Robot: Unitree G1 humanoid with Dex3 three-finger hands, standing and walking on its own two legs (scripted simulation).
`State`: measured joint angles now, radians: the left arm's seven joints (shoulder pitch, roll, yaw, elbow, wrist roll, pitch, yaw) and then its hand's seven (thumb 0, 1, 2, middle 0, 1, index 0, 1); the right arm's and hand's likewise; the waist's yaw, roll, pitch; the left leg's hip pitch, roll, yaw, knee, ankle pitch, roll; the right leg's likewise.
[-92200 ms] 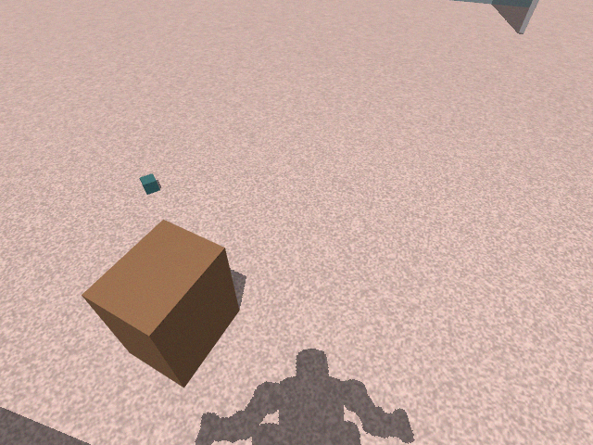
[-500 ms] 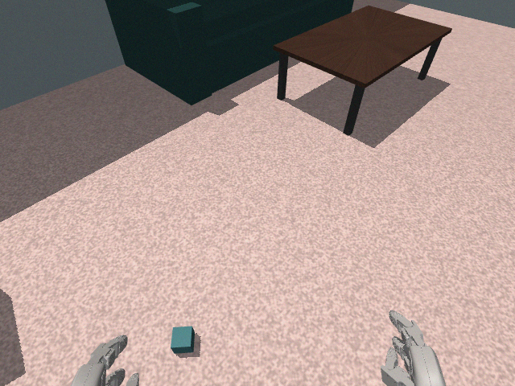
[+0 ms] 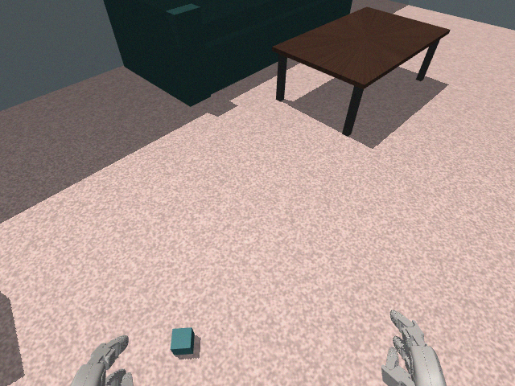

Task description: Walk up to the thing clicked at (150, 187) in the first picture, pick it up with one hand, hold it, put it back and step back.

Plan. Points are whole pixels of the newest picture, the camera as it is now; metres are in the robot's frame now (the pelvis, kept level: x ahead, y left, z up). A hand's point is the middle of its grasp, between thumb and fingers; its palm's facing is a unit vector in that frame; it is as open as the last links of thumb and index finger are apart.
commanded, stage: home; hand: left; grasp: from above
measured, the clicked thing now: (182, 341) +0.43 +0.24 -0.68
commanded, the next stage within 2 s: stand in 0.18 s
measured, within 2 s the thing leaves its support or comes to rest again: neither
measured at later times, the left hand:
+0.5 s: hand out of the picture +0.14 +0.23 -0.09, palm faces +0.02 -0.94 -0.34, open 7.4 cm
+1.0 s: hand out of the picture +0.04 +0.24 -0.10, palm faces +0.05 -0.94 -0.33, open 7.4 cm
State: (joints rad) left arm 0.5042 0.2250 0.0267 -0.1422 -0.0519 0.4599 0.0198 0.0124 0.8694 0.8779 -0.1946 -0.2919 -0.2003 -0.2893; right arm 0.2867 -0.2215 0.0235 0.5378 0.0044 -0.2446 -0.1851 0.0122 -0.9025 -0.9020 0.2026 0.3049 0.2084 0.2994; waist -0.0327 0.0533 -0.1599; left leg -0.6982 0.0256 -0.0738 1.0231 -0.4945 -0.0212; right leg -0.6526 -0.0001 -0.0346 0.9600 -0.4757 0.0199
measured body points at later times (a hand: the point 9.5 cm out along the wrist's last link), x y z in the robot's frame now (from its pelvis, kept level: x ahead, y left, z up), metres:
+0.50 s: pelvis -0.01 +0.00 +0.03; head +0.02 +0.01 +0.47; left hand +0.13 +0.28 -0.07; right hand +0.13 -0.27 -0.09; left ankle +0.01 +0.13 -0.68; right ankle +0.00 -0.13 -0.68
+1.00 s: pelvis -0.01 +0.01 +0.06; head -0.01 +0.01 +0.51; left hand +0.03 +0.29 -0.08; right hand +0.07 -0.27 -0.08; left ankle +0.01 +0.13 -0.68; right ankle +0.00 -0.14 -0.68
